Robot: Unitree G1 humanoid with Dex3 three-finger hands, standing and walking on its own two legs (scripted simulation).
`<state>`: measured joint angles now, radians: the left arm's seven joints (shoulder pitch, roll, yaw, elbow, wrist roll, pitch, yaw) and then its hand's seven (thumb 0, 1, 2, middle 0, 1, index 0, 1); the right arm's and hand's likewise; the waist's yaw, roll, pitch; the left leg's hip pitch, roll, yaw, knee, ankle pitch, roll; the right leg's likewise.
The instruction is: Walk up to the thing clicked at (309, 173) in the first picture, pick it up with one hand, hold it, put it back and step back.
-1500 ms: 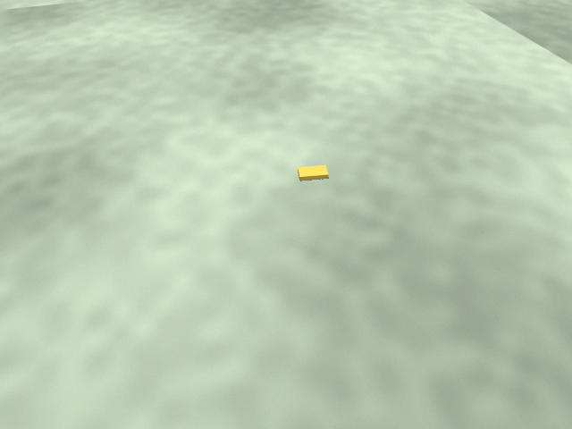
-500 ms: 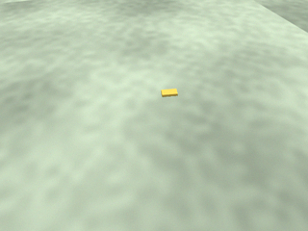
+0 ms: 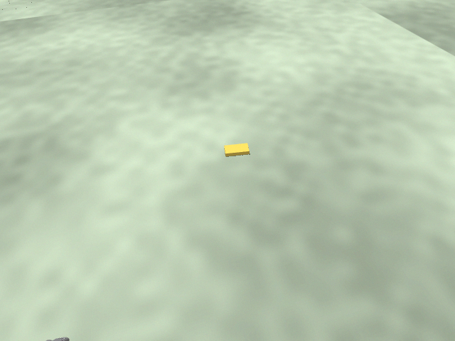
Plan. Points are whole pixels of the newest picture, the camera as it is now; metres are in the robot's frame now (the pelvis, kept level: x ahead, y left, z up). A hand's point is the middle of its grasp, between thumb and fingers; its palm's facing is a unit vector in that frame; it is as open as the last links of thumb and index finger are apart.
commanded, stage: walk up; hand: left
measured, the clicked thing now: (236, 149) +1.33 +0.01 -0.74
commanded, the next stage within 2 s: none
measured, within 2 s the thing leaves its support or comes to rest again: neither
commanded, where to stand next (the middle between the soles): +1.01 -0.32 m, yaw +6 degrees
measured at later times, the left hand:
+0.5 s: hand (137, 291) +0.26 +0.23 -0.14, palm faces -0.04 -0.95 -0.30, open 7.4 cm
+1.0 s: hand (195, 199) +0.48 +0.12 -0.12, palm faces +0.01 -0.94 -0.35, open 7.4 cm
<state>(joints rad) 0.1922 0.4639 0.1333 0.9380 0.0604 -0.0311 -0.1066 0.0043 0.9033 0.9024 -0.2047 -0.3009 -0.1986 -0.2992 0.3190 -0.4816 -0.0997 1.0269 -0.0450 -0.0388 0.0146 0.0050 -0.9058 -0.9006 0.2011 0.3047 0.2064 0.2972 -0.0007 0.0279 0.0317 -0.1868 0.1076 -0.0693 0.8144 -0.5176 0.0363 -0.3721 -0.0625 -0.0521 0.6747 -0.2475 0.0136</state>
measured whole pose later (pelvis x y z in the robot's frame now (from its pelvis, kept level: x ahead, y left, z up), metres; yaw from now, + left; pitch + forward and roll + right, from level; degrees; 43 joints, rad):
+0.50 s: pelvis +0.21 -0.04 +0.01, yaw +1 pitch -2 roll +1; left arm 0.29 0.45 0.07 0.90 0.03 -0.01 -0.10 0.01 0.90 0.90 -0.21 -0.30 -0.20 -0.30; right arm 0.31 -0.40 -0.05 0.86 -0.01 -0.11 0.03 0.00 -0.91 -0.90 0.20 0.30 0.21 0.30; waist 0.00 -0.10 0.05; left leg -0.25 0.04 0.11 0.57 -0.28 0.02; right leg -0.48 -0.07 0.02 1.03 -0.35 -0.02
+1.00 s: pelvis +0.44 -0.15 +0.02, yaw +1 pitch -2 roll -1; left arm 0.31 0.41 0.07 0.82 0.03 -0.05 -0.08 0.00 0.90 0.90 -0.21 -0.30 -0.20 -0.30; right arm 0.29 -0.42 -0.04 0.90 -0.01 -0.09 0.04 0.00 -0.91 -0.90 0.20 0.30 0.21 0.30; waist 0.05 0.01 0.07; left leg -0.52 0.09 0.07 0.77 -0.27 0.02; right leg -0.19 0.00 -0.12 0.54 -0.33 -0.05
